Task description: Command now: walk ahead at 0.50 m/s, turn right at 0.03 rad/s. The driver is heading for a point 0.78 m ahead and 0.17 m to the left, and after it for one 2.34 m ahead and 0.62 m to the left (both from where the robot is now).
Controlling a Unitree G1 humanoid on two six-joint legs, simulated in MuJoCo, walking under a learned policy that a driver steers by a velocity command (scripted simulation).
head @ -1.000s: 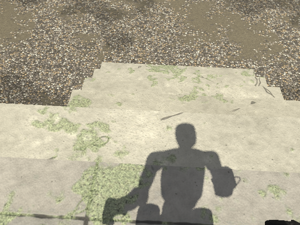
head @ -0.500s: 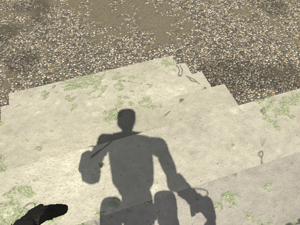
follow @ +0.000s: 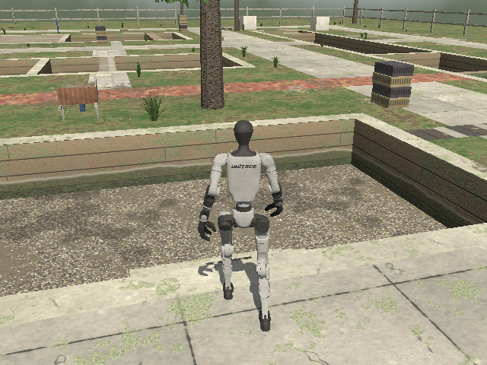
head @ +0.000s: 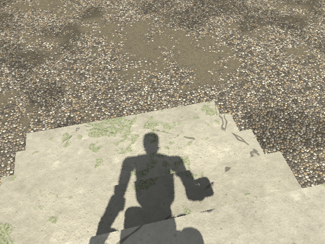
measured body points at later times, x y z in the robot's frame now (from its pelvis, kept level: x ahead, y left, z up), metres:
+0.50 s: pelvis +0.27 +0.01 +0.01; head +0.30 +0.00 +0.46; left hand +0.48 +0.22 -0.08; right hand +0.23 -0.25 -0.13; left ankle +0.13 +0.11 -0.72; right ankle +0.41 -0.09 -0.71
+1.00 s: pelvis +0.49 +0.00 +0.00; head +0.50 +0.01 +0.45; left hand +0.42 +0.23 -0.14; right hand +0.64 -0.21 -0.13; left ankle +0.65 +0.18 -0.69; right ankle +0.41 -0.09 -0.72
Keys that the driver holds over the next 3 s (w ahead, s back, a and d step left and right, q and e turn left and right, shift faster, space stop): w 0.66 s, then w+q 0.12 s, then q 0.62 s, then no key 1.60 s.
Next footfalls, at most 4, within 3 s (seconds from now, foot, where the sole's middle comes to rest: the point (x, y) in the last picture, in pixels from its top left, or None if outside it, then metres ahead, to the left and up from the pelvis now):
0.52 right None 0.45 -0.09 -0.75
1.20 left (133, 206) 0.71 0.21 -0.92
1.62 right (178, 197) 0.77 0.00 -0.92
1.94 left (133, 210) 0.69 0.21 -0.92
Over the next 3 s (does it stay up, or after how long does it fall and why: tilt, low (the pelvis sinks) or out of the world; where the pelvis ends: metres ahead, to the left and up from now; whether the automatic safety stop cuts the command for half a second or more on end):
stays up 0.72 0.08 -0.15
